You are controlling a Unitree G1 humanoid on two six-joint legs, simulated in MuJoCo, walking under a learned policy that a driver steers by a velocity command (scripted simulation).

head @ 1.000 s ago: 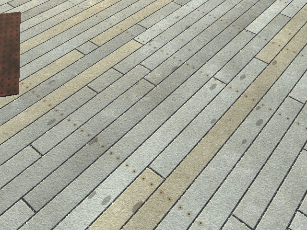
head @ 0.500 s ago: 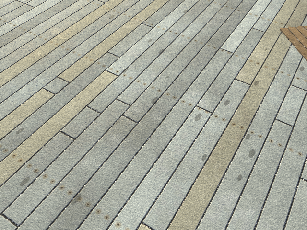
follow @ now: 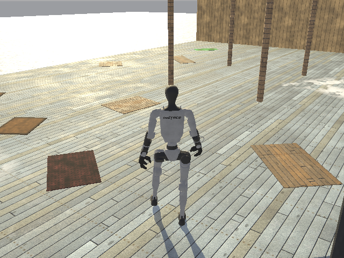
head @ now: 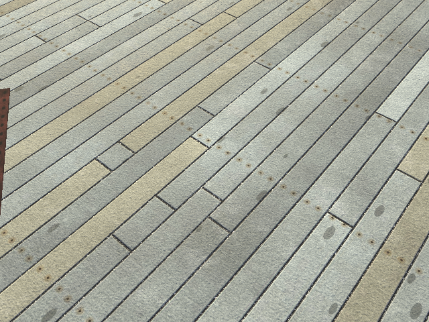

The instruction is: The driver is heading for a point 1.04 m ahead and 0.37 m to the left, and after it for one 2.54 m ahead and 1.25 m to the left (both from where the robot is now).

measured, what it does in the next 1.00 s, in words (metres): walks ahead: left foot, then right foot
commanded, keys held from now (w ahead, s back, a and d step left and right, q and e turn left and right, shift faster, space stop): w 0.64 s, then w+q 0.36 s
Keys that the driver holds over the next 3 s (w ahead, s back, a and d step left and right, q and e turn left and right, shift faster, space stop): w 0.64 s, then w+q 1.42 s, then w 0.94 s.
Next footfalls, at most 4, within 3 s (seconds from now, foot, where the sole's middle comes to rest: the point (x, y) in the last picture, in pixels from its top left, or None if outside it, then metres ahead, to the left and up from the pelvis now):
0.16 left None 0.28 0.15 -0.78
0.74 right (264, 294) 0.58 -0.09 -0.78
1.30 left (182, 224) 0.83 0.20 -0.78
1.78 right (205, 153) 1.17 0.14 -0.78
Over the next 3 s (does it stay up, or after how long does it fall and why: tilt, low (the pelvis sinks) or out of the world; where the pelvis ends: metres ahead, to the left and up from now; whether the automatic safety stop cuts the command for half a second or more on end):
stays up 1.44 0.60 -0.01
